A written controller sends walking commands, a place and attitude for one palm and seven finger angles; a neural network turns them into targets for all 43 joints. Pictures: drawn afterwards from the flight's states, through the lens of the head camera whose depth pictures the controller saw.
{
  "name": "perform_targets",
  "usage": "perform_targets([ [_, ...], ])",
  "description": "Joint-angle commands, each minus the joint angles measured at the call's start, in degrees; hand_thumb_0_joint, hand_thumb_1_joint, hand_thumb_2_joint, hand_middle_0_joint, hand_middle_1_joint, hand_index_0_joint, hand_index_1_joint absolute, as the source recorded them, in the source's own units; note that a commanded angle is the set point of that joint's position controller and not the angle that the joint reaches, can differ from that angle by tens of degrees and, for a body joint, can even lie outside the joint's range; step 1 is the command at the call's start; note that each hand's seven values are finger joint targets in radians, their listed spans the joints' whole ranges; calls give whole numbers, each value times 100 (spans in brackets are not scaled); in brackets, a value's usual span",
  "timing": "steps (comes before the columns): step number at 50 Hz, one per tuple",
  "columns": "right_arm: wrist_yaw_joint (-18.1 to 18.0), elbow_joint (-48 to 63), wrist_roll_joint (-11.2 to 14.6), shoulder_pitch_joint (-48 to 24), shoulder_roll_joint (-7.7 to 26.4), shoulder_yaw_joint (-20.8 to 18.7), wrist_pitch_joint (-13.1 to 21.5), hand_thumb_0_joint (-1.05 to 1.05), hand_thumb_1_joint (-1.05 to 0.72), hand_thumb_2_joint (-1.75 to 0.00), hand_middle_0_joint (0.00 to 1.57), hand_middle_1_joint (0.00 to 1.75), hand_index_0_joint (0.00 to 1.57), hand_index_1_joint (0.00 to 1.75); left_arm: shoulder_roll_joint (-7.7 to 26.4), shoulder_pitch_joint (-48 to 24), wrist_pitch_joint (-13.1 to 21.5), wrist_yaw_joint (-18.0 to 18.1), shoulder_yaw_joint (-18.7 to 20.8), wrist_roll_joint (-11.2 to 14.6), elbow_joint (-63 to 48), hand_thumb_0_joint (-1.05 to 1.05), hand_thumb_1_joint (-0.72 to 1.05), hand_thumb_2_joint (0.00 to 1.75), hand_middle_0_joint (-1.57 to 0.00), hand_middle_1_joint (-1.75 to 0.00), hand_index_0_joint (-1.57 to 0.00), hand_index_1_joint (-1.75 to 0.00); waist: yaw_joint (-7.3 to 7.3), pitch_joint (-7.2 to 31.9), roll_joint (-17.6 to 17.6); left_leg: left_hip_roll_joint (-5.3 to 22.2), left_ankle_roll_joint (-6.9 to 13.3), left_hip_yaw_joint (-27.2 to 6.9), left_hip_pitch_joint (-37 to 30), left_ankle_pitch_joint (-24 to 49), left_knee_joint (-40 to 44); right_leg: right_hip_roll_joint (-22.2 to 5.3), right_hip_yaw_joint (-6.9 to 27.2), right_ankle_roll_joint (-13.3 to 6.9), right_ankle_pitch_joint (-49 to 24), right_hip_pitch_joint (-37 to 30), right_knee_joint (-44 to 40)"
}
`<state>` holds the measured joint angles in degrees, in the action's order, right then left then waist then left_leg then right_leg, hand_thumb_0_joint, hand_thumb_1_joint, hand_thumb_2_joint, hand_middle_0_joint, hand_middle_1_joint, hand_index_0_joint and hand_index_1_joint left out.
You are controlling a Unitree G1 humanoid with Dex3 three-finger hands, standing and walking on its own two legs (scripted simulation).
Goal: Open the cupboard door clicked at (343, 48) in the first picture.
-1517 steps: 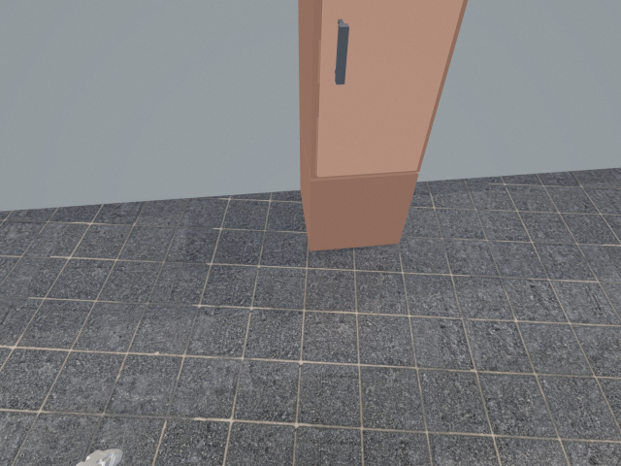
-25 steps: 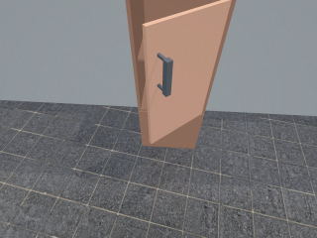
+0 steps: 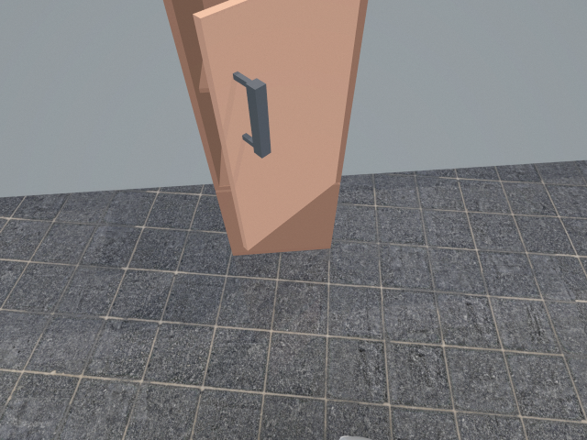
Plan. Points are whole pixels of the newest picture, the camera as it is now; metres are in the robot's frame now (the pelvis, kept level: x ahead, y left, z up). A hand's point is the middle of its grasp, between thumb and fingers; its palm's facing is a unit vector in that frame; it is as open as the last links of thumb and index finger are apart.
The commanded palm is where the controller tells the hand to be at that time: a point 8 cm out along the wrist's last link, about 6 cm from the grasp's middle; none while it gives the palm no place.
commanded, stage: walk to a spot facing it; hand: left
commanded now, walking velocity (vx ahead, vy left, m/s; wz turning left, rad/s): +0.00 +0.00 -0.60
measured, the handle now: (251, 115) +0.60 +0.12 +0.09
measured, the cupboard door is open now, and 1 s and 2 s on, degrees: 39 39 39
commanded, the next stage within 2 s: none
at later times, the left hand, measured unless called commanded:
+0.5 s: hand out of the picture +0.14 +0.19 -0.17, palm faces -0.22 -0.95 -0.22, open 7.4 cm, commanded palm none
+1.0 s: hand (239, 379) +0.23 +0.11 -0.18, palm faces -0.56 -0.81 -0.19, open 7.4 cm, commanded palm none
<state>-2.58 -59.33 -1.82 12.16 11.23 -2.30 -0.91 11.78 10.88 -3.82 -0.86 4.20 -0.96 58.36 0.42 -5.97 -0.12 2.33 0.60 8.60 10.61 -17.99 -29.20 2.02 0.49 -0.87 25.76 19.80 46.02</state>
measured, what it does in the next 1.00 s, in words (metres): steps on the spot, turning right: left foot, then right foot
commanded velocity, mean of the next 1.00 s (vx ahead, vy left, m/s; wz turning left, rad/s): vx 0.00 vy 0.00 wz -0.60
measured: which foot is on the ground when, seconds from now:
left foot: down 0.00-0.08, up 0.10-0.40, down 0.42-0.66, up 0.68-0.90, down 0.92-1.00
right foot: down 0.00-0.40, up 0.42-0.66, down 0.68-0.92, up 0.94-1.00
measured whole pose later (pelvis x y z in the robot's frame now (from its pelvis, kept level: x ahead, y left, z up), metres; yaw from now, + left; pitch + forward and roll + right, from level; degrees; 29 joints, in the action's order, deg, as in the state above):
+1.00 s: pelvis +0.04 -0.01 +0.00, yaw -36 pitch +2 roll -1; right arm -1.8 -51.4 -1.7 11.4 12.6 -1.8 0.3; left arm 14.7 8.9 -4.1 -1.2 4.4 -0.9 52.8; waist -0.6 -6.2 -2.3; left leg 3.9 0.0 3.4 18.4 -17.9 -35.0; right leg 2.9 3.9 1.5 28.8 25.3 51.9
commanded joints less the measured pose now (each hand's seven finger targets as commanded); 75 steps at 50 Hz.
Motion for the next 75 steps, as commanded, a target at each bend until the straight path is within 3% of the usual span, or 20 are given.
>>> perform_targets([
  [1, -59, 465, -18, -94, 1231, -289, 71, 0, -90, -90, 20, 30, 20, 30, 434, 444, 154, -19, 152, -14, -454, 0, 90, 90, -20, -30, -20, -30, 212, 484, 625, 1588, 552, -758, -42, 2487, 220, -263, -260, 63, -488, -511, -845],
  [2, -41, 512, 29, -160, 1193, -303, 40, 0, -90, -90, 20, 30, 20, 30, 572, 739, 196, -6, 197, -28, -378, 0, 90, 90, -20, -30, -20, -30, 335, 461, 197, 1222, 243, -477, 310, 1882, -489, -308, -49, -12, -1545, -973, -1828],
  [4, 47, 830, 135, -401, 726, -264, -43, 0, -90, -90, 20, 30, 20, 30, 1528, 1010, 277, 133, 367, -34, -384, 0, 90, 90, -20, -30, -20, -30, 493, 394, -1802, -37, -314, -267, 1904, -1870, -2959, -2385, 2936, -1222, -3329, -1292, -3059],
  [18, -12, 845, 186, 33, 599, -216, 100, 0, -90, -90, 20, 30, 20, 30, 1102, 85, 207, 159, 324, -22, -731, 0, 90, 90, -20, -30, -20, -30, -216, 836, -680, -136, -288, -849, -193, 351, 306, -820, 2208, -508, -3158, -333, -1879],
  [20, -75, 896, 28, 280, 1523, -362, 192, 0, -90, -90, 20, 30, 20, 30, 559, 99, 193, 49, 196, 78, -1015, 0, 90, 90, -20, -30, -20, -30, -248, 898, 1842, 2188, 708, -3218, -1205, 1247, 1452, 293, 678, 161, 366, 1330, -32],
  [21, -114, 988, -12, 276, 1615, -369, 160, 0, -90, -90, 20, 30, 20, 30, 750, -65, 221, 2, 234, 13, -1151, 0, 90, 90, -20, -30, -20, -30, -269, 732, 1308, 2694, 1214, -3368, -496, 1548, 1401, -2, 328, 290, 986, 1242, 1065],
  [26, -52, 1100, -64, -106, 1234, -254, 148, 0, -90, -90, 20, 30, 20, 30, 556, -273, 161, -137, 150, -10, -1102, 0, 90, 90, -20, -30, -20, -30, -30, 650, 1333, 1468, 632, -1136, -325, 3360, 615, -284, -225, 386, 359, 840, 830],
  [31, 25, 1115, 18, -12, 1434, -346, 60, 0, -90, -90, 20, 30, 20, 30, 712, 246, 228, -147, 172, 5, -990, 0, 90, 90, -20, -30, -20, -30, 133, 837, 1097, 1308, 146, -604, 223, 2482, -348, -22, -667, 166, -1138, -881, -1478],
  [33, 115, 1480, 136, -236, 696, -216, 39, 0, -90, -90, 20, 30, 20, 30, 1784, 815, 342, 15, 397, -82, -844, 0, 90, 90, -20, -30, -20, -30, 408, 935, -1853, 68, -485, 110, 2357, -1452, -2597, -2215, 2511, -792, -3846, -2327, -2694],
  [34, 78, 1503, 145, -375, 914, -200, -10, 0, -90, -90, 20, 30, 20, 30, 2039, 1070, 312, 78, 410, -13, -812, 0, 90, 90, -20, -30, -20, -30, 650, 1040, -1625, 184, -408, -751, 2376, -2056, -3451, -2627, 2873, -1412, -3525, -1920, -2726],
  [44, 61, 902, 166, 561, 696, -167, 75, 0, -90, -90, 20, 30, 20, 30, 1277, -335, 192, 138, 259, -14, -1010, 0, 90, 90, -20, -30, -20, -30, -365, 948, -756, -68, -373, -622, -134, 386, 72, -963, 1753, -500, -2640, -110, -1802],
  [46, -6, 957, -1, 723, 1671, -329, 183, 0, -90, -90, 20, 30, 20, 30, 637, -169, 134, 29, 117, 89, -1220, 0, 90, 90, -20, -30, -20, -30, -337, 902, 1999, 2269, 626, -3228, -844, 753, 1527, 244, 345, 212, 624, 1365, 224],
  [48, -9, 1071, -66, 540, 1669, -301, 220, 0, -90, -90, 20, 30, 20, 30, 818, -386, 159, -23, 177, -30, -1254, 0, 90, 90, -20, -30, -20, -30, -245, 826, 1126, 2553, 1178, -3304, -219, 1391, 1366, -136, 273, 263, 969, 1306, 1794],
  [52, -35, 1043, -41, 349, 1233, -203, 195, 0, -90, -90, 20, 30, 20, 30, 519, -465, 131, -153, 95, -4, -1137, 0, 90, 90, -20, -30, -20, -30, -101, 697, 1227, 1520, 590, -1028, -487, 3359, 708, -344, -252, 411, 227, 1050, 1145],
  [59, 55, 949, 28, 543, 1376, -320, 104, 0, -90, -90, 20, 30, 20, 30, 626, -114, 226, -128, 104, -4, -1067, 0, 90, 90, -20, -30, -20, -30, -42, 856, 1197, 1510, 138, -332, -253, 2978, -196, -82, -741, 117, -1118, -683, -1693],
  [61, 106, 1302, 145, 176, 740, -217, 77, 0, -90, -90, 20, 30, 20, 30, 1614, 642, 324, 30, 337, -89, -825, 0, 90, 90, -20, -30, -20, -30, 328, 1019, -1554, 401, -500, 424, 2105, -747, -2232, -2119, 1998, -754, -4281, -2576, -2539],
  [62, 63, 1398, 164, -54, 842, -176, 5, 0, -90, -90, 20, 30, 20, 30, 1859, 913, 302, 86, 358, 14, -765, 0, 90, 90, -20, -30, -20, -30, 563, 963, -1557, 275, -479, -420, 2309, -2021, -3171, -2633, 2361, -1332, -4546, -2104, -2654],
  [73, 172, 1006, 90, 523, 642, -201, 156, 0, -90, -90, 20, 30, 20, 30, 1236, -306, 312, 37, 293, -50, -951, 0, 90, 90, -20, -30, -20, -30, -335, 556, -773, -119, -423, -339, -168, -116, -191, -991, 1814, -704, 110, 200, -2455],
  [74, 124, 861, 63, 933, 906, -246, 224, 0, -90, -90, 20, 30, 20, 30, 1012, -391, 308, -7, 244, -25, -1040, 0, 90, 90, -20, -30, -20, -30, -524, 598, -51, 197, -274, -708, -1031, -468, 554, -601, 1531, -464, 610, 970, -1903],
  [75, 77, 774, -69, 1413, 1517, -369, 289, 0, -90, -90, 20, 30, 20, 30, 520, -381, 300, -71, 140, 30, -1194, 0, 90, 90, -20, -30, -20, -30, -733, 619, 1768, 1756, 288, -2780, -1668, -1672, 1438, 293, 572, -82, 1050, 2109, -122],
])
